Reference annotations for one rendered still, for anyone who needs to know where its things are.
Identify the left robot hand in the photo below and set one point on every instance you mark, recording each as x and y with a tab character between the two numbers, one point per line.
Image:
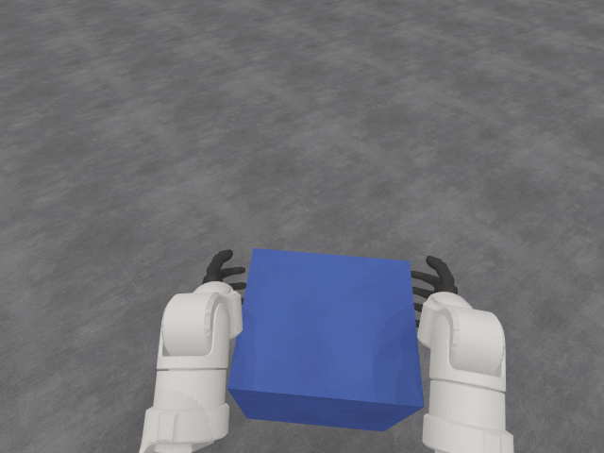
215	273

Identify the carton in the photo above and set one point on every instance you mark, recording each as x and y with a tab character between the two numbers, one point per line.
327	340

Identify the right robot hand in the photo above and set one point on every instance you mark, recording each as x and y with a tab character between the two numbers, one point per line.
443	283

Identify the right robot forearm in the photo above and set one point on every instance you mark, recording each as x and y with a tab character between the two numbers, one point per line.
468	357

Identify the left robot forearm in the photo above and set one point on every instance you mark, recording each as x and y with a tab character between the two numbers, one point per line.
189	410

